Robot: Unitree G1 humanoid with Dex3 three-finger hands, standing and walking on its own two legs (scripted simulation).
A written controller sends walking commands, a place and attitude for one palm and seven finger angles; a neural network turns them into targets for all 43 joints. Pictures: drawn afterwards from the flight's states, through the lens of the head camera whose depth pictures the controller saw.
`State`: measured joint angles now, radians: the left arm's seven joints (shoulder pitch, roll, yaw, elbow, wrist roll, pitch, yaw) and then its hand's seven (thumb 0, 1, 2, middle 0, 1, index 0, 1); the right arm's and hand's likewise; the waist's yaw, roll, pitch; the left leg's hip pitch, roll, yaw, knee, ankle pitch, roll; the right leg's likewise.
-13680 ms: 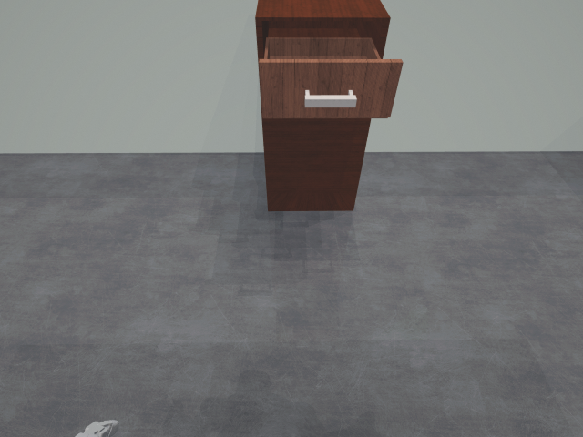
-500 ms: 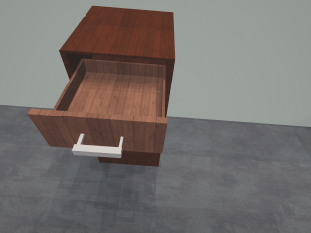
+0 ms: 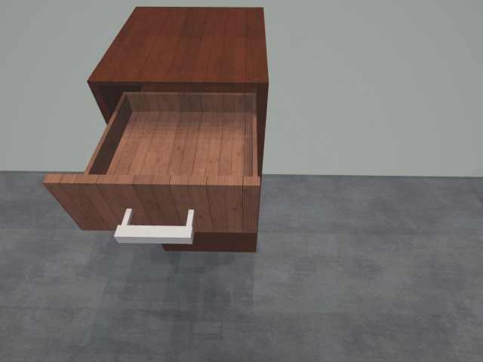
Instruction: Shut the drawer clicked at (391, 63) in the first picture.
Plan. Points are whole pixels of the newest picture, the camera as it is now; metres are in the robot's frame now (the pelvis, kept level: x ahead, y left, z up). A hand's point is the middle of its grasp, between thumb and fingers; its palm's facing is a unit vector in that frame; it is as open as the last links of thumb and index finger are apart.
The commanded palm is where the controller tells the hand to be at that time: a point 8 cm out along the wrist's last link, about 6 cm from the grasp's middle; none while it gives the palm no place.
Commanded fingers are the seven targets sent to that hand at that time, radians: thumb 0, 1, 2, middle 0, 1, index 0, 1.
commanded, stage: look again from close up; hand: left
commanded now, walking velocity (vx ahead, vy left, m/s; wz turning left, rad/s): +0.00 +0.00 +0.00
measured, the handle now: (157, 224) +0.35 +0.17 +0.01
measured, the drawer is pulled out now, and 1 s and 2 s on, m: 0.29 0.29 0.29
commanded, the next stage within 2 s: shuffle to correct the standing spot in 0.36 s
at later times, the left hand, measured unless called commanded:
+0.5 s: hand out of the picture +0.00 +0.15 -0.18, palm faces -0.01 -0.98 -0.19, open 7.4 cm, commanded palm none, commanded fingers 0.00 0.90 0.90 -0.20 -0.30 -0.20 -0.30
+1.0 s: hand out of the picture +0.04 +0.15 -0.17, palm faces +0.01 -0.98 -0.22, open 7.4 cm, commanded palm none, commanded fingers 0.00 0.90 0.90 -0.20 -0.30 -0.20 -0.30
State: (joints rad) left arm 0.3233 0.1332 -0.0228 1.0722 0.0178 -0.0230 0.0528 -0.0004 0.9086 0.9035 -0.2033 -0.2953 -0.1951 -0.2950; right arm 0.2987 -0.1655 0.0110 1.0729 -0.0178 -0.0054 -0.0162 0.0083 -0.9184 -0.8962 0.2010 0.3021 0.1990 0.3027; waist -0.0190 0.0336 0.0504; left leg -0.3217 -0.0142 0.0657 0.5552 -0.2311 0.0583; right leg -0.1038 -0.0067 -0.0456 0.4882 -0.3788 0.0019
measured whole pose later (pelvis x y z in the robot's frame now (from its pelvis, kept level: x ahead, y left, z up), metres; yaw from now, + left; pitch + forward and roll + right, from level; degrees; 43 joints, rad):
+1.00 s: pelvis +0.06 -0.02 +0.00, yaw -2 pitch +1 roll +1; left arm 0.34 0.15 0.00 1.08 0.01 -0.01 0.06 0.00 0.91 0.90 -0.20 -0.30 -0.19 -0.29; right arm 0.24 -0.16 0.00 1.10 -0.01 -0.01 -0.05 0.01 -0.92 -0.90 0.20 0.30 0.20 0.30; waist 0.01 -0.02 0.05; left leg -0.25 0.00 0.09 0.57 -0.28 0.03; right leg -0.07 -0.01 -0.04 0.55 -0.39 -0.01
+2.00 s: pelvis -0.03 -0.04 +0.00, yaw -1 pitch -1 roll +0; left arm 0.41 0.15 -0.02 1.11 0.02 0.00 0.03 0.00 0.91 0.90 -0.20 -0.30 -0.19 -0.29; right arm 0.31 -0.16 0.00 1.08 -0.01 0.00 -0.02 0.01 -0.91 -0.90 0.20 0.30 0.20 0.30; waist 0.01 0.01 0.01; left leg -0.31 0.02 0.04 0.47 -0.13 0.00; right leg -0.20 0.04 -0.04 0.51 -0.29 -0.05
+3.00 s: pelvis -0.02 -0.05 -0.06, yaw +2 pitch +10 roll +0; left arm 0.64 0.15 0.03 0.00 -0.18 -0.56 -0.23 0.01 0.91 0.90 -0.48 -0.59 -0.45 -0.58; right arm 0.10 -0.26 -0.08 0.53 -0.01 -0.24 -0.02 0.01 -0.91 -0.90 0.20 0.30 0.20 0.30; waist 0.05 -0.02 -0.13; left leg -0.80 0.01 -0.01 1.02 -0.39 -0.02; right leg -0.65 0.02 -0.10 1.05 -0.57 -0.07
